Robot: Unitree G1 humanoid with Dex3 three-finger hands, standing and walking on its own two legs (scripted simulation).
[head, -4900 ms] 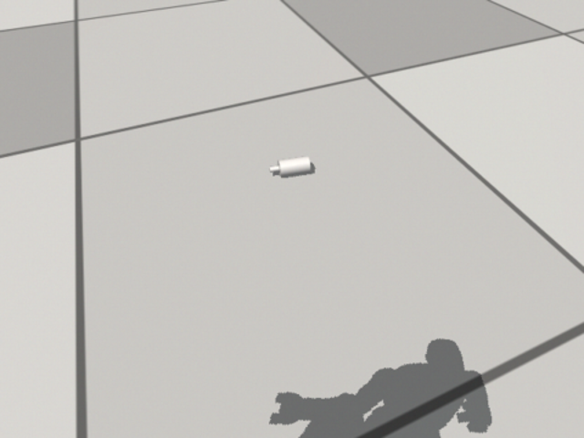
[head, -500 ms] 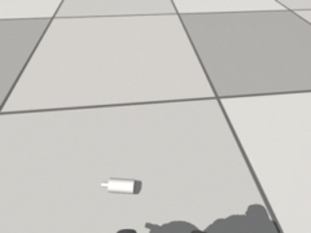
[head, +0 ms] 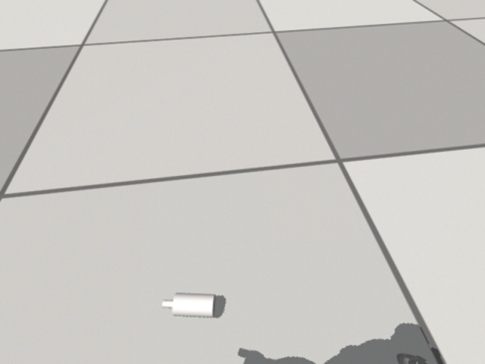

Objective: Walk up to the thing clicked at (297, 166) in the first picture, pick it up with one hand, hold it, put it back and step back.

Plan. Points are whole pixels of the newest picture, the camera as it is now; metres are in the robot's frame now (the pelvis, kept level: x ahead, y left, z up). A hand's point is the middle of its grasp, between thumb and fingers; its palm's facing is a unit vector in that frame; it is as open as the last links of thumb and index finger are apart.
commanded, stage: walk up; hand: left
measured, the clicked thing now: (188, 304) +0.44 +0.27 -0.73
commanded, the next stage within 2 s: stand in 0.70 s
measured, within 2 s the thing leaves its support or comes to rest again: neither
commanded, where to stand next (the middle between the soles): +0.07 +0.01 m, yaw +1 degrees
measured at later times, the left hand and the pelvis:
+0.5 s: hand out of the picture +0.10 +0.24 -0.15, palm faces -0.05 -0.94 -0.35, open 7.4 cm; pelvis +0.01 -0.01 +0.01, yaw -1 degrees
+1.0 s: hand out of the picture +0.10 +0.24 -0.15, palm faces -0.05 -0.94 -0.34, open 7.4 cm; pelvis +0.01 -0.01 +0.01, yaw -1 degrees
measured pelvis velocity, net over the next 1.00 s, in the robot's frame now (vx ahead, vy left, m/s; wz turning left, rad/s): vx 0.01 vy -0.01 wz -0.01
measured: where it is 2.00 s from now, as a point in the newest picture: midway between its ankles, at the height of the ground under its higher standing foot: outside the picture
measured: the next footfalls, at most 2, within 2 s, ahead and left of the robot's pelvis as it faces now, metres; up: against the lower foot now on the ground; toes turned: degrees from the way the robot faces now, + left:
none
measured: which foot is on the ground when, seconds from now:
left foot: down 0.00-1.00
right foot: down 0.00-1.00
